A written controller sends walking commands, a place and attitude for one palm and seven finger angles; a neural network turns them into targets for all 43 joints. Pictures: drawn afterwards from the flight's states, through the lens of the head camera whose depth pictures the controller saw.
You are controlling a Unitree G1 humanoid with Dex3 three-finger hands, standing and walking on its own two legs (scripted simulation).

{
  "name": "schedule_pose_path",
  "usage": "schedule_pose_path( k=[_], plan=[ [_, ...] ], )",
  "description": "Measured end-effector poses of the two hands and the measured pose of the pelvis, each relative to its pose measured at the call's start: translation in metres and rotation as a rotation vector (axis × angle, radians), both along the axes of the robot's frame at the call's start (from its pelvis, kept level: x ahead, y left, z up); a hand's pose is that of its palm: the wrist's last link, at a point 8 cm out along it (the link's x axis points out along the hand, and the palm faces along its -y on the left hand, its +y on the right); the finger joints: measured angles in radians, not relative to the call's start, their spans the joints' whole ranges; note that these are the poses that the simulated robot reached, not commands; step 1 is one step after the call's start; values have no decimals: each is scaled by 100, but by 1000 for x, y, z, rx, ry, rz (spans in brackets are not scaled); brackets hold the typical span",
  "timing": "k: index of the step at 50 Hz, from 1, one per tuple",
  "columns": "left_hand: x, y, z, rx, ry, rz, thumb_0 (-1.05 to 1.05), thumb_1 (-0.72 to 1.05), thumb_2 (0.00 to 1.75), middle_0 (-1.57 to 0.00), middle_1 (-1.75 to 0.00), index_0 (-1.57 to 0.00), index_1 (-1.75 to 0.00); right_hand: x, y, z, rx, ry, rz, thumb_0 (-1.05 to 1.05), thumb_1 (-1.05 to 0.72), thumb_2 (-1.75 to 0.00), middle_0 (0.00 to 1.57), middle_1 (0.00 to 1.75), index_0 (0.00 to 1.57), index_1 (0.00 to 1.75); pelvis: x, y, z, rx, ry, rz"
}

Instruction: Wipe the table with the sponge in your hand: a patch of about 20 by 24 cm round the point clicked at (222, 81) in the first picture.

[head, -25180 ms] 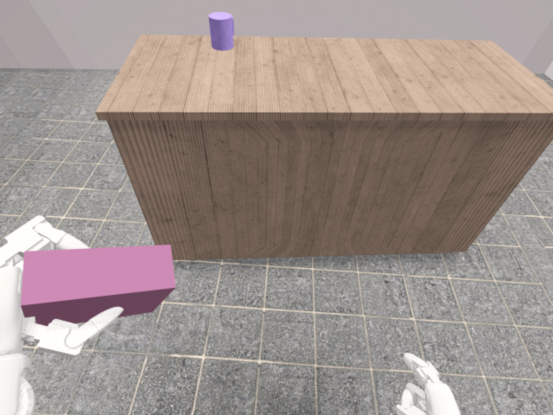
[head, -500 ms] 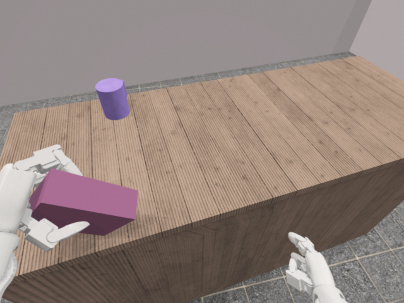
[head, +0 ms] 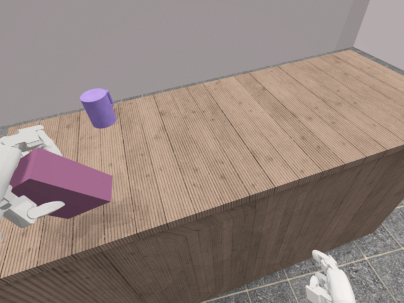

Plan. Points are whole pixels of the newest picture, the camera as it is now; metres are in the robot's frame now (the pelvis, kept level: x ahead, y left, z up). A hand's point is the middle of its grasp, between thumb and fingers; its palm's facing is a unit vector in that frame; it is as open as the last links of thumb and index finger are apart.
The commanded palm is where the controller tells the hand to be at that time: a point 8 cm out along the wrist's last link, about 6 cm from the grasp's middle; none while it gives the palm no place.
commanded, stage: turn the palm down, sponge in hand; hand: left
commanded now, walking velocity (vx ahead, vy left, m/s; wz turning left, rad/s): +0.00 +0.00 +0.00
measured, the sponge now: (68, 192) +0.24 +0.26 +0.15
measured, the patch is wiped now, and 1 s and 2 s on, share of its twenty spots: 0.00 0.00 0.00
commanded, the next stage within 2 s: move the sponge above the wiping area in 1.32 s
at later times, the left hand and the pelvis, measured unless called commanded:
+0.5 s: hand out of the picture +0.22 +0.34 +0.22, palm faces +0.34 -0.19 -0.92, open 9.5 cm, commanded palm +0.17 +0.32 +0.27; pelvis -0.01 +0.03 +0.01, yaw +0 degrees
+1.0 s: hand out of the picture +0.22 +0.35 +0.22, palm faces +0.29 -0.10 -0.95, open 9.5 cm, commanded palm +0.16 +0.33 +0.28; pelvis -0.02 +0.05 +0.02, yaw +1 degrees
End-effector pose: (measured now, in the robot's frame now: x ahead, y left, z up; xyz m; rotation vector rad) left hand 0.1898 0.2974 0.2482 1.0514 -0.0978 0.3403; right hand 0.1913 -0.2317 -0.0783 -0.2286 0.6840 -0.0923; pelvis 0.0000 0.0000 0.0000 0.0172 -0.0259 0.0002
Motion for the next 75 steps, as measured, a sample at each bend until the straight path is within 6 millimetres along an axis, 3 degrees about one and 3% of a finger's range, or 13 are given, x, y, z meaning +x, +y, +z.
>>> schedule_pose_path(
  k=[8, 13, 17, 23, 28, 33, 37, 46, 50, 56, 60, 67, 75],
  plan=[
    [2, 30, -12, 63, 177, 195, 0, -46, 104, -80, -139, -80, -139, 9, -8, -5, -14, 12, -31, 1, -90, -90, 20, 30, 20, 30, -1, 6, -1, 7, -5, 7],
    [2, 3, -16, 107, 167, 47, 0, -46, 104, -80, -139, -80, -139, 22, 12, 9, -3, -59, -11, 2, -90, -90, 20, 30, 20, 30, -2, 13, 0, 3, -11, 0],
    [-2, -10, -2, 166, 79, -13, 0, -46, 104, -81, -139, -81, -139, 32, 36, 21, 29, -108, 24, 1, -90, -90, 20, 30, 20, 30, -3, 19, 3, -1, -20, -2],
    [-3, 29, 21, 186, 45, 211, 0, -46, 104, -81, -139, -81, -139, 40, 70, 29, 83, -109, 94, 1, -90, -90, 20, 30, 20, 30, -11, 29, 8, -5, -37, 3],
    [-6, 51, 14, 186, 166, 321, 0, -46, 104, -80, -139, -81, -140, 43, 90, 33, 100, -110, 133, 1, -90, -90, 20, 30, 21, 30, -19, 37, 11, -6, -41, 15],
    [-4, 31, -9, 234, 265, 197, 0, -46, 104, -80, -139, -80, -140, 46, 106, 38, 89, -125, 164, 1, -90, -90, 20, 30, 21, 30, -22, 44, 12, -6, -54, 14],
    [-4, 16, -4, 319, 226, 103, 0, -46, 104, -81, -139, -81, -139, 48, 115, 42, 77, -130, 185, 1, -90, -90, 20, 30, 20, 30, -22, 48, 14, -5, -68, 5],
    [-4, 53, 40, 316, 70, 321, 0, -46, 104, -81, -139, -81, -139, 46, 112, 43, 86, -98, 181, 1, -90, -90, 20, 30, 20, 30, -23, 50, 17, -8, -66, 6],
    [-5, 51, 22, 269, 134, 327, 0, -46, 104, -80, -140, -81, -140, 46, 110, 42, 98, -103, 172, 1, -90, -90, 20, 30, 20, 30, -24, 51, 17, -8, -57, 11],
    [-4, 22, -12, 288, 239, 199, 0, -46, 104, -81, -139, -81, -140, 48, 109, 40, 80, -108, 181, 1, -90, -90, 20, 30, 20, 30, -23, 48, 17, -2, -65, 7],
    [-2, 15, 2, 378, 196, 190, 0, -47, 104, -81, -139, -81, -139, 52, 108, 40, 74, -108, 199, 1, -90, -90, 20, 30, 21, 30, -20, 43, 17, 0, -77, 4],
    [2, 31, 38, 351, 106, 326, 0, -46, 105, -81, -139, -81, -139, 53, 100, 39, 113, -103, 187, 1, -90, -90, 20, 30, 22, 31, -17, 34, 18, -2, -67, 7],
    [8, 6, -5, 298, 261, 235, 0, -46, 105, -80, -140, -81, -140, 54, 81, 38, 103, -122, 153, 1, -90, -90, 20, 30, 21, 31, -16, 27, 17, 1, -51, 5]
  ],
)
